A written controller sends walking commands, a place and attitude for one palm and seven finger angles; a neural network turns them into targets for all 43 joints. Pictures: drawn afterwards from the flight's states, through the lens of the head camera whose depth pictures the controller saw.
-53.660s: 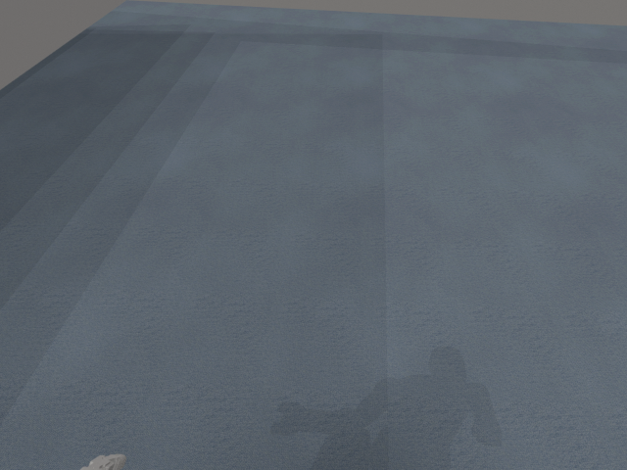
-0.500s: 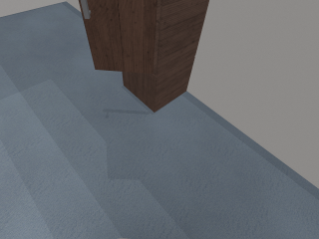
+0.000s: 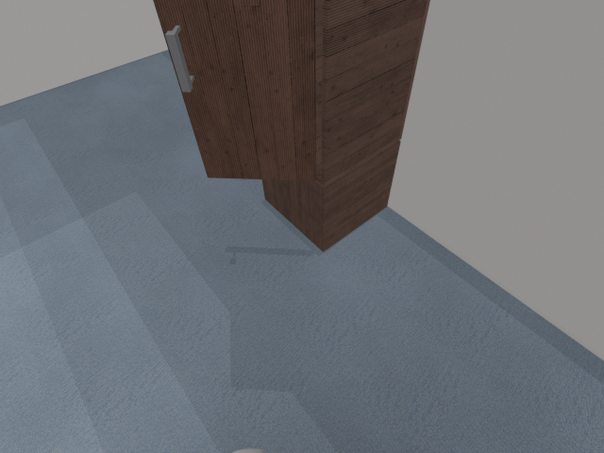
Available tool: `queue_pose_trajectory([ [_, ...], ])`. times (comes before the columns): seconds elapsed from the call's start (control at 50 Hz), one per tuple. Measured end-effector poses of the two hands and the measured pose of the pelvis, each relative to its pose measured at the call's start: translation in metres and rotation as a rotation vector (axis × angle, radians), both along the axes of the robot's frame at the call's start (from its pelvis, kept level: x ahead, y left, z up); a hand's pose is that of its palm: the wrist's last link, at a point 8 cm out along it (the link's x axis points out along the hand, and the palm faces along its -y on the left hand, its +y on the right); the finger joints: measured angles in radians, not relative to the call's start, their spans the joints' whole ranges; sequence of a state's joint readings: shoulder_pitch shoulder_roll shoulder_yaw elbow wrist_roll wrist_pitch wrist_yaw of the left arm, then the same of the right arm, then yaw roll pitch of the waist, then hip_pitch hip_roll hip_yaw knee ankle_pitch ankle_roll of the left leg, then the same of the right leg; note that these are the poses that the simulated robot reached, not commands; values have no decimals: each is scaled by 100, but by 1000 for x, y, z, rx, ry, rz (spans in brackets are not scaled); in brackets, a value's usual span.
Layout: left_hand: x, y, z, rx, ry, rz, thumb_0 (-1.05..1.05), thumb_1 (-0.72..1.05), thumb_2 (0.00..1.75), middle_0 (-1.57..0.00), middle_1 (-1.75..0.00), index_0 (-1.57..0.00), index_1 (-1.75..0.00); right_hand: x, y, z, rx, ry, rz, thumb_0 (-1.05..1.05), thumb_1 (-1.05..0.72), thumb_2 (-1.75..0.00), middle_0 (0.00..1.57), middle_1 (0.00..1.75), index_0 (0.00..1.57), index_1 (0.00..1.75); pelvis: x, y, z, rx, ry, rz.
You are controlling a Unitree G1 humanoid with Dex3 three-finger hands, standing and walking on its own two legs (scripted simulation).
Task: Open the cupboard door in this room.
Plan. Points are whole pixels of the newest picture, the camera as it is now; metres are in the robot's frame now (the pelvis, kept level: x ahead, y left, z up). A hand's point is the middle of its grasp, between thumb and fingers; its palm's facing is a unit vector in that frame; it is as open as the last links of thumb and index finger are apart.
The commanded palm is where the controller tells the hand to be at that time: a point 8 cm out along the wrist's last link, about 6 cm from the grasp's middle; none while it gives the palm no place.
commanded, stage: take the last steps up to it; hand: left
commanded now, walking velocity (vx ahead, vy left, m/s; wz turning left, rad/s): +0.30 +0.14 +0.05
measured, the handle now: (182, 59) +0.97 +0.35 +0.06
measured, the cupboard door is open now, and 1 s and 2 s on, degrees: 46 46 46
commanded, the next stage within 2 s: come to a stop and stand still in 0.82 s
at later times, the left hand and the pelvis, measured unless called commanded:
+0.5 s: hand (141, 432) +0.18 +0.28 -0.17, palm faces +0.07 -0.98 -0.17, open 7.3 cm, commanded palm none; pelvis +0.17 +0.10 +0.00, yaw +0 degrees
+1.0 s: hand (167, 322) +0.36 +0.28 -0.17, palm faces +0.04 -0.98 -0.20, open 7.2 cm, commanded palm none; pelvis +0.34 +0.10 +0.01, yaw -1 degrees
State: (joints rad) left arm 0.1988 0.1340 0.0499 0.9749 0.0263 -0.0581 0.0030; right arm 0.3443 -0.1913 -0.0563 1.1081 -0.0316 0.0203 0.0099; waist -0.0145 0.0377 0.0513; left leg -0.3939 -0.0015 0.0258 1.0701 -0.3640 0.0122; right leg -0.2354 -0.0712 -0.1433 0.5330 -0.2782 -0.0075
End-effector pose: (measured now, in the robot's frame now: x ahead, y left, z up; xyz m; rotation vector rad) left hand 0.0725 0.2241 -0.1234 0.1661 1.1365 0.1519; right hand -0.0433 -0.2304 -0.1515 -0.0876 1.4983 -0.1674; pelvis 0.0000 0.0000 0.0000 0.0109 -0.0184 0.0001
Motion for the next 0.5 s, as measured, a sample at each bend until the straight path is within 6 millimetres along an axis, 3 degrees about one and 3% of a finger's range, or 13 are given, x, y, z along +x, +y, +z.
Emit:
queue_pose_trajectory([
  [0.14, -35, 23, -2, -6, 175, 102, -1, 95, 90, -20, -30, -20, -30, 117, 2, 21, -33, -152, 87, 1, -92, -90, 19, 30, 20, 30, 45, 14, 11, 6, 21, 36],
  [0.24, -56, 42, -15, -53, 320, 168, 0, 93, 90, -20, -30, -20, -30, 209, 33, 25, -47, -260, 176, 1, -92, -90, 19, 30, 19, 30, 84, 44, 4, -4, 21, 45],
  [0.3, -56, 59, -32, -81, 401, 188, 0, 92, 90, -20, -30, -20, -30, 257, 56, 19, -72, -345, 206, 0, -91, -90, 19, 30, 20, 30, 110, 67, -12, -20, 17, 39],
  [0.34, -43, 70, -36, -81, 429, 175, 0, 92, 90, -20, -30, -20, -30, 273, 70, 19, -81, -375, 202, 0, -91, -90, 19, 30, 20, 30, 121, 76, -14, -11, 10, 29],
  [0.38, -16, 81, -35, -74, 409, 155, 1, 92, 90, -20, -30, -20, -30, 279, 82, 21, -78, -375, 183, 0, -91, -89, 19, 30, 20, 30, 132, 83, -10, -7, 10, 16],
  [0.44, 39, 94, -27, -62, 320, 118, 1, 92, 90, -20, -30, -20, -30, 276, 95, 23, -68, -342, 138, 0, -92, -89, 19, 30, 20, 30, 150, 91, -2, -1, 12, 4],
  [0.5, 99, 102, -18, -51, 213, 78, 1, 92, 90, -20, -30, -20, -30, 270, 95, 24, -76, -295, 97, -1, -95, -89, 20, 30, 20, 30, 170, 98, 5, 5, 14, -7],
])
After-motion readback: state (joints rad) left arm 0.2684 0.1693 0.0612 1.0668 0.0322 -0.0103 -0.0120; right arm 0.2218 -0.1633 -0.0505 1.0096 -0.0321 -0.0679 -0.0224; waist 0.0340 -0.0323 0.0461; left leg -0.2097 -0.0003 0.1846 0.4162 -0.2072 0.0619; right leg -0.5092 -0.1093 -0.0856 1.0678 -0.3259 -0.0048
